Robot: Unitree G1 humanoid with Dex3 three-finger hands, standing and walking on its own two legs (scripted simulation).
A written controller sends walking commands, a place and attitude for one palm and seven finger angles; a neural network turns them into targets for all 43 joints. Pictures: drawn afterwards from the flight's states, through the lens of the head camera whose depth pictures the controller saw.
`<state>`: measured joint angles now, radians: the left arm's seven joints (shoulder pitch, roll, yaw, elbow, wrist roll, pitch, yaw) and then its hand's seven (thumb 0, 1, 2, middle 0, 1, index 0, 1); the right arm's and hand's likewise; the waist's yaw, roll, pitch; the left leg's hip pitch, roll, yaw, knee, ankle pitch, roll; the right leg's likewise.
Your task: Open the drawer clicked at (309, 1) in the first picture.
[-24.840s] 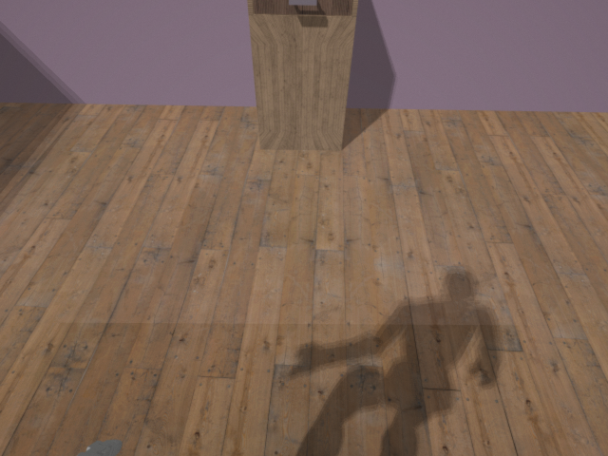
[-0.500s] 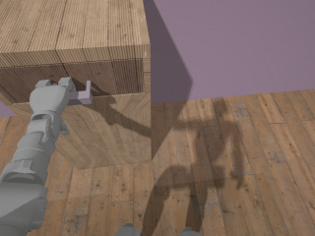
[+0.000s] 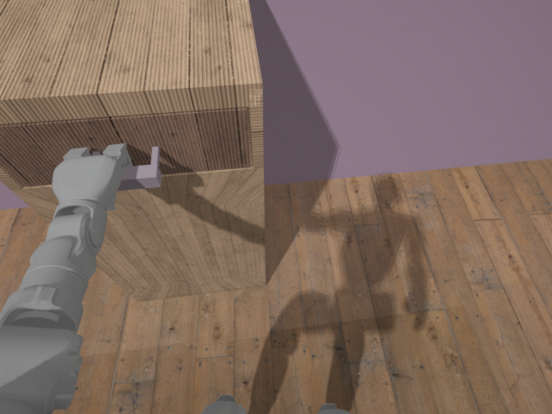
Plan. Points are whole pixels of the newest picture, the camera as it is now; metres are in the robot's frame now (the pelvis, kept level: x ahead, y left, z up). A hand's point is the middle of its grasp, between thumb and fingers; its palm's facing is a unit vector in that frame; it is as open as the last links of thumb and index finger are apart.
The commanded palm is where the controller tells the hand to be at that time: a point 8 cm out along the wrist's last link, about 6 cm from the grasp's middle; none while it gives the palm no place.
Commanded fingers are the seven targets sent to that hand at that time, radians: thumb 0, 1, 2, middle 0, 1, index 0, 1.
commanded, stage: pull the drawer open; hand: left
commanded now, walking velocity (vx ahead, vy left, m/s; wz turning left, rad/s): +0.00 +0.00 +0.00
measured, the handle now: (124, 167) +0.48 +0.25 +0.04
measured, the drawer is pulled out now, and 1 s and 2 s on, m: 0.00 0.06 0.24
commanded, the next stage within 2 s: none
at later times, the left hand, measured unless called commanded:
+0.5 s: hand (103, 212) +0.41 +0.27 +0.01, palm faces -0.05 -0.05 -1.00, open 5.8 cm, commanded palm +0.37 +0.26 +0.07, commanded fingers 0.00 0.90 0.90 -0.40 -1.35 -0.40 -1.35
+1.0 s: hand (100, 230) +0.38 +0.27 +0.01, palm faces -0.07 -0.03 -1.00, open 5.7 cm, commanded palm +0.37 +0.25 +0.07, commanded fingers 0.00 0.90 0.90 -0.40 -1.35 -0.40 -1.35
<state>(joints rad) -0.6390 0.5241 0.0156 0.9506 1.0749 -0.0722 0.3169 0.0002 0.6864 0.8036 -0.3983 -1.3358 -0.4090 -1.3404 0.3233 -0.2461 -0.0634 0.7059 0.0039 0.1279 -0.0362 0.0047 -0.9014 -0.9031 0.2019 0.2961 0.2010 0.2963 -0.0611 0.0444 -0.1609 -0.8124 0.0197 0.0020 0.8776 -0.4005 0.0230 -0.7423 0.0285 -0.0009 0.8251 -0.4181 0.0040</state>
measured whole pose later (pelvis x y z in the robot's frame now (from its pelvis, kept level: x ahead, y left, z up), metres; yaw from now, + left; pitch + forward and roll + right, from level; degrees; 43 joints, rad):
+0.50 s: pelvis +0.02 +0.01 +0.01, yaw -1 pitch +17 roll -2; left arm -0.35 0.48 0.02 0.64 1.02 0.00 0.30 0.01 0.68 0.81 -0.43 -1.34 -0.41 -1.35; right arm 0.30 -0.24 -0.07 0.67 0.01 0.13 -0.02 0.01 -0.90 -0.90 0.20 0.30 0.20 0.30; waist -0.05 0.06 -0.17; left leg -0.71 0.02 0.03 0.82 -0.42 0.03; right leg -0.64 0.03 0.03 0.76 -0.42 0.01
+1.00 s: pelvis +0.01 +0.00 +0.01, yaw +1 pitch +15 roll -1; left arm -0.37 0.44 -0.06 0.63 1.04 0.03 0.28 -0.01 0.68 0.82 -0.42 -1.35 -0.41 -1.35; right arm 0.22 -0.24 -0.06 0.65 0.00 0.12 -0.04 0.01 -0.90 -0.90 0.20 0.30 0.20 0.30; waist 0.00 0.05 -0.15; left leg -0.69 0.00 -0.01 0.84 -0.41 0.02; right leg -0.62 0.01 -0.02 0.79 -0.44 0.00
